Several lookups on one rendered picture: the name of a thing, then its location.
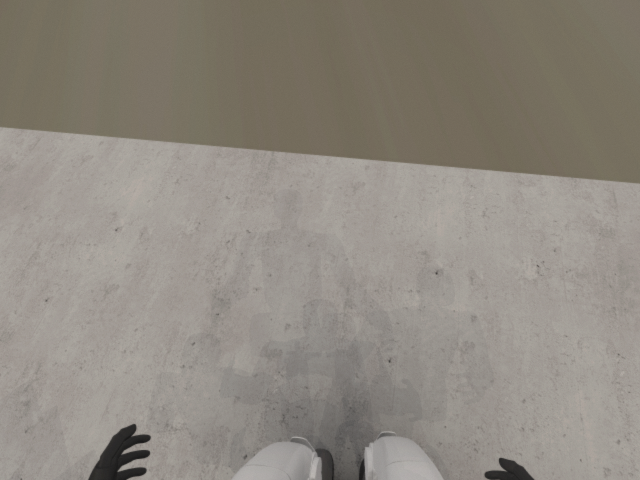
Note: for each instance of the left robot hand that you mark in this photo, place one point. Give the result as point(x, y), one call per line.
point(111, 459)

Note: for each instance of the robot left thigh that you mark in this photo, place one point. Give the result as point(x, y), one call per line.
point(282, 461)

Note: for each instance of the left robot shin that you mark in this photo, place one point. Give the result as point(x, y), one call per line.
point(304, 442)

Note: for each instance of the right robot hand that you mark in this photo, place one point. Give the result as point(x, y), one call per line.
point(513, 471)

